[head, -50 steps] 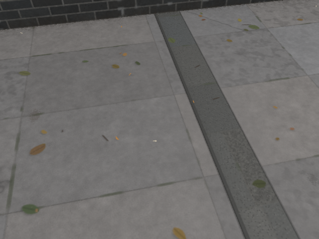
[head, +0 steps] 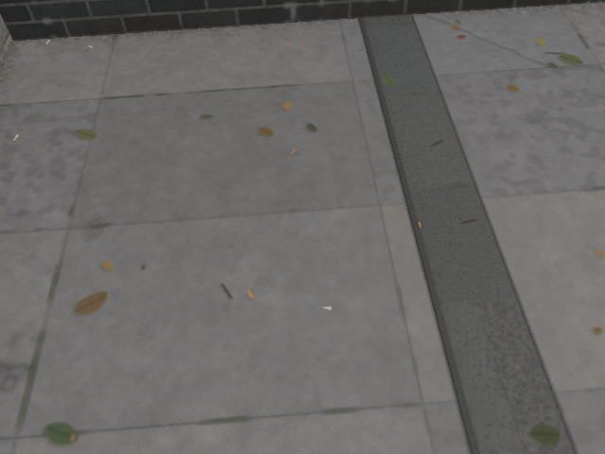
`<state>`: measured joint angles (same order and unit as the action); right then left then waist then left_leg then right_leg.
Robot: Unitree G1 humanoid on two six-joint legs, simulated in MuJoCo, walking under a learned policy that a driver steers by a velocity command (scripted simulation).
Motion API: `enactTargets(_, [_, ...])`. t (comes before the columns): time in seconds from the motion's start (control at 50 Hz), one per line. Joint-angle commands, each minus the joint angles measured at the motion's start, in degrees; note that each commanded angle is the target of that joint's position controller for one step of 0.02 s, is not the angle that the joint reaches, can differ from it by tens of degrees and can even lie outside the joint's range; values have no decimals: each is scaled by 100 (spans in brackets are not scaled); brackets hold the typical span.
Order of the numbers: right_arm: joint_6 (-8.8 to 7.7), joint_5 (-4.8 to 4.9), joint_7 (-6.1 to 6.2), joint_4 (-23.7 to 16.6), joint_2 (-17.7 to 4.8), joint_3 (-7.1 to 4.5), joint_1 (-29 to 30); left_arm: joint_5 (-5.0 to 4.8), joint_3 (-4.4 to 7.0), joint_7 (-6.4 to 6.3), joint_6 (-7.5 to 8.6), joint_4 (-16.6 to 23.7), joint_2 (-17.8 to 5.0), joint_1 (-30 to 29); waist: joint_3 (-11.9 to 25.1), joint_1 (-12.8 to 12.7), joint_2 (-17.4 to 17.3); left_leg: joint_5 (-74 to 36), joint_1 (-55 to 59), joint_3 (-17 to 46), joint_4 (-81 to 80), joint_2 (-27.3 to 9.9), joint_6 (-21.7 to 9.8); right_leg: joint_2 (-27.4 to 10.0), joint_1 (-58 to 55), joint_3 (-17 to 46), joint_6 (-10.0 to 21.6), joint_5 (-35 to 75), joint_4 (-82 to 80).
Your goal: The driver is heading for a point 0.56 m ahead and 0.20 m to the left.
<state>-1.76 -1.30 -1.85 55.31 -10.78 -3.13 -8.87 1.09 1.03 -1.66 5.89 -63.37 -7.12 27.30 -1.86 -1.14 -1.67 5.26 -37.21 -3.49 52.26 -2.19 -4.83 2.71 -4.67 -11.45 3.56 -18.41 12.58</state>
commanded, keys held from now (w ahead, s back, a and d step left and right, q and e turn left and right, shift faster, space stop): w+q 0.66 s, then no key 0.34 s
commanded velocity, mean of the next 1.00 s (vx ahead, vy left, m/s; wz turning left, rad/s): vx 0.41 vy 0.00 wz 0.46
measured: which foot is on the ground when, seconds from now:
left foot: up 0.00-0.14, down 0.16-0.74, up 0.76-1.00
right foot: down 0.00-0.16, up 0.18-0.70, down 0.72-1.00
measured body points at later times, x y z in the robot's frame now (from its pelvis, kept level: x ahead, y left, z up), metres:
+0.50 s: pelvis +0.27 +0.04 +0.01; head +0.30 +0.06 +0.45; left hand +0.39 +0.31 -0.11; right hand +0.32 -0.23 -0.13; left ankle +0.21 +0.05 -0.74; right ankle +0.46 -0.12 -0.66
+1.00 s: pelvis +0.51 +0.05 +0.01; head +0.55 +0.05 +0.45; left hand +0.44 +0.31 -0.12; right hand +0.74 -0.12 -0.13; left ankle +0.47 +0.18 -0.68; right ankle +0.59 -0.01 -0.74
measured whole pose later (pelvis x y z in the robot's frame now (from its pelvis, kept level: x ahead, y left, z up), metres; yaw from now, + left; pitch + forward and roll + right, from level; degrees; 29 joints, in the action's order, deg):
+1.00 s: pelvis +0.51 +0.05 +0.01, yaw +29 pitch +1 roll +0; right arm 0.0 -1.7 -0.6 46.7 -15.3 -3.3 -10.2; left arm 1.3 1.1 0.3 4.4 -49.2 -12.8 15.9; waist -4.2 -1.2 -2.4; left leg 18.6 -29.5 4.9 54.0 2.4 -0.7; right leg 0.8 14.4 -4.4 3.1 -7.1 20.7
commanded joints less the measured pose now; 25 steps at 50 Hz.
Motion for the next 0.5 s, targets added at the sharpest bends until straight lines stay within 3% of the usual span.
enactTargets(0.02, [-35,16,-54,-590,85,100,819,-19,68,-74,76,104,-696,293,-770,-14,636,-294,187,-546,-1151,195,-56,-1417,685,137,112,4033,-326])
enactTargets(0.08, [-24,-12,-28,-584,-171,16,490,-48,129,-160,93,81,-961,305,-386,253,738,-47,1025,-855,-1484,578,-378,-1578,247,-150,46,6298,544])
enactTargets(0.12, [-33,-33,10,-328,-416,-109,-444,-24,207,-202,35,171,-1148,109,154,706,906,390,1912,-797,-1499,797,-702,-1725,127,-209,71,7129,1902])
enactTargets(0.14, [-47,-61,24,-118,-597,-205,-1104,-10,246,-163,4,261,-1217,-31,490,1002,923,499,2647,-613,-1779,848,-894,-1749,347,-157,123,6642,2961])
enactTargets(0.16, [-56,-110,67,21,-851,-339,-1664,-6,288,-78,-7,398,-1285,-249,738,1375,615,831,3555,-57,-2397,587,-1124,-1524,1087,-251,107,5173,4553])
enactTargets(0.18, [-1,-28,105,-82,-1286,-471,-1451,81,248,-6,28,685,-760,-397,999,1026,-755,439,4506,2130,-2510,-890,-1458,-541,2658,-170,-35,-318,6722])
enactTargets(0.2, [59,-11,69,-210,-1555,-488,-1333,-128,245,112,43,1130,-812,-278,1628,731,-996,1373,5422,4834,-3579,-1716,-2515,115,4368,1122,-119,-1085,7931])
enactTargets(0.22, [68,18,141,-233,-1238,-412,-1062,-56,248,148,114,1236,-1022,-932,784,729,-53,1812,4899,4249,-3956,-1666,-2213,-373,5035,1439,-50,-471,7653])
enactTargets(0.24, [33,51,167,-233,-958,-338,-835,-72,256,168,169,1327,-1053,-1061,199,496,371,1330,4055,3657,-4083,-1517,-1906,-599,4881,1418,-46,-45,7021])
enactTargets(0.26, [-34,22,179,-215,-769,-274,-677,-35,263,140,142,1336,-1004,-1112,-7,195,797,474,3461,3139,-4090,-1225,-1617,-798,4477,1450,-115,123,6462])
enactTargets(0.28, [-107,45,214,-269,-761,-254,-596,71,248,128,31,1301,-913,-983,-20,28,855,-209,3008,2684,-4054,-984,-1502,-873,4040,1465,-208,117,6172])
enactTargets(0.3, [-177,75,226,-263,-738,-221,-598,149,231,142,-98,1293,-835,-880,16,-80,744,-636,2736,2364,-4062,-791,-1409,-928,3749,1461,-295,106,5902])
enactTargets(0.36, [-299,140,224,-217,-960,-243,-937,185,236,195,-311,1508,-832,-1205,-13,-77,375,-1342,2565,1903,-4073,-445,-1263,-968,3830,1254,-517,319,5159])
enactTargets(0.44, [-243,142,198,-228,-987,-245,-1546,144,243,241,-387,1977,-949,-2344,-111,350,4,-1541,3029,1947,-4071,-305,-848,-904,4520,1117,-655,1273,4123])
enactTargets(0.5, [-211,124,213,-264,-1014,-246,-1881,130,218,277,-394,2220,-970,-2904,-53,572,-134,-1744,3567,2065,-3911,-299,-718,-752,4784,1137,-639,1659,3563])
